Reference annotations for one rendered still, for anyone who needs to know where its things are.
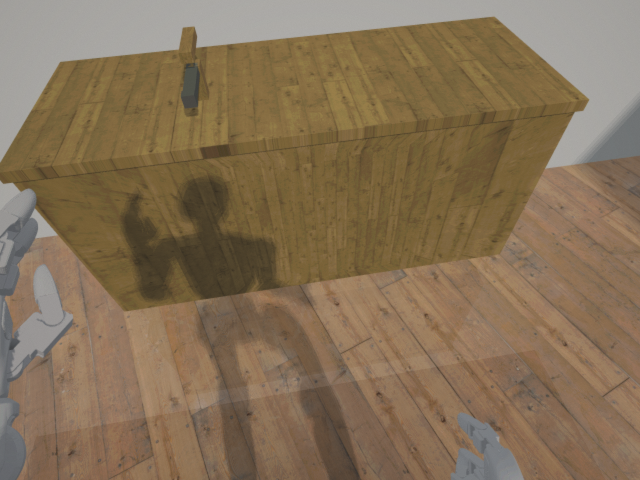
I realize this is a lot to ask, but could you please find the robot left forearm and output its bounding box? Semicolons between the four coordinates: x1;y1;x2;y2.
0;398;26;480

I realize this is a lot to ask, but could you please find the tap lever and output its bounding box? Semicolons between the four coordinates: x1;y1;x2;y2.
181;63;200;109

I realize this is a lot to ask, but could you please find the right robot hand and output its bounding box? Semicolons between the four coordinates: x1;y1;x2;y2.
451;413;524;480

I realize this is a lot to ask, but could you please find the counter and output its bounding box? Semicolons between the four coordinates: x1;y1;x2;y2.
0;17;589;312

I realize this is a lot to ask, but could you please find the left robot hand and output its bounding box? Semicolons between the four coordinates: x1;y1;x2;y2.
0;188;73;398

